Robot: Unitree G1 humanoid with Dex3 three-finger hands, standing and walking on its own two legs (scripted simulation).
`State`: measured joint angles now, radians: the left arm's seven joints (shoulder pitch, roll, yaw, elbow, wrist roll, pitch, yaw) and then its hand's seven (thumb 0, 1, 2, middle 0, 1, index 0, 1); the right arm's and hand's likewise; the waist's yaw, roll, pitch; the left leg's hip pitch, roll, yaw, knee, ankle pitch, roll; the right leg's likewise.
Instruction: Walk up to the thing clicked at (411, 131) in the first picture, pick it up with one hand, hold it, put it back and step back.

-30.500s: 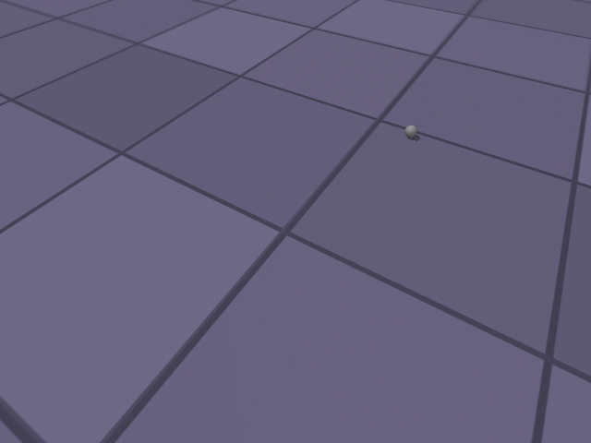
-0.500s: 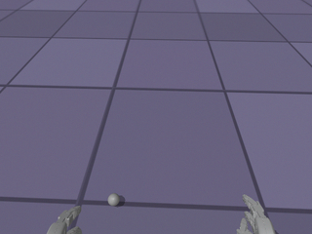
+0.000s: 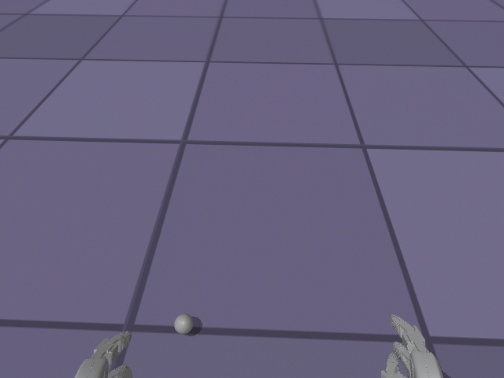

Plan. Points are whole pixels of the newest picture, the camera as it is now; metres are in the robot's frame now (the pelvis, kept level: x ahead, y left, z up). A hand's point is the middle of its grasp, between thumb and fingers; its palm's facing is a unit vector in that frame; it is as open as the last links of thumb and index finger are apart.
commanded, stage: home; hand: left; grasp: from above
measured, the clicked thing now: (183, 323) +0.48 +0.24 -0.68
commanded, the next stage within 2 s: stand in 0.52 s
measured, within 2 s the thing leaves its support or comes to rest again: neither
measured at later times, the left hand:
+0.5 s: hand out of the picture +0.16 +0.18 -0.04, palm faces +0.04 -0.98 -0.20, open 7.4 cm
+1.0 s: hand out of the picture +0.08 +0.24 -0.11, palm faces +0.03 -0.94 -0.33, open 7.4 cm
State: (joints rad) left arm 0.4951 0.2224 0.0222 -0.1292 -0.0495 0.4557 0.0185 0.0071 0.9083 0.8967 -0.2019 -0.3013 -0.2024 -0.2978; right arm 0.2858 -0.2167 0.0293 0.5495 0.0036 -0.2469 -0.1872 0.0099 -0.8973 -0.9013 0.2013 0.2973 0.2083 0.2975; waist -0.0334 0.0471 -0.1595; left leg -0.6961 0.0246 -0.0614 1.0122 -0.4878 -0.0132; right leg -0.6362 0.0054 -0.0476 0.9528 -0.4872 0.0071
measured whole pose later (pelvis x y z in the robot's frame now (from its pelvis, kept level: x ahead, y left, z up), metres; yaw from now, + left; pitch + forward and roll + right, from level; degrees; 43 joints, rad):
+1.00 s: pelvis -0.01 +0.01 +0.04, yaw +0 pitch -1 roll +0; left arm 0.23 0.28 0.04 0.83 0.05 0.04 0.03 0.01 0.91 0.90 -0.20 -0.30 -0.20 -0.30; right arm 0.20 -0.29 -0.05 0.93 -0.05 -0.02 -0.01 0.01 -0.90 -0.90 0.20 0.30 0.21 0.30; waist 0.02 0.00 0.04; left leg -0.33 -0.01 -0.02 0.68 -0.34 0.01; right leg -0.30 -0.04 -0.01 0.67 -0.35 0.03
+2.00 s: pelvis -0.01 +0.00 +0.07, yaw +0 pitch -4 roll +0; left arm 0.13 0.30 0.02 1.16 0.02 0.00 0.02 0.00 0.91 0.90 -0.20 -0.30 -0.20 -0.30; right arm 0.13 -0.31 -0.02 1.15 -0.02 0.00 -0.01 0.00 -0.90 -0.90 0.20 0.30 0.21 0.30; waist 0.01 0.01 0.07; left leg -0.12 0.00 -0.03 0.35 -0.17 -0.01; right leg -0.09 -0.02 -0.03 0.34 -0.19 0.01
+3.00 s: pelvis +0.01 -0.01 +0.07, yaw +0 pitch -2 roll +0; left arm 0.11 0.32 0.02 1.15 0.02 -0.01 0.01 0.00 0.91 0.90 -0.20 -0.30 -0.20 -0.30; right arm 0.11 -0.34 -0.01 1.15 -0.02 -0.01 0.00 0.00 -0.90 -0.90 0.20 0.30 0.21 0.30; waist 0.00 0.01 0.05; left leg -0.11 0.01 -0.03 0.32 -0.17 -0.01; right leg -0.08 -0.02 -0.03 0.32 -0.20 0.01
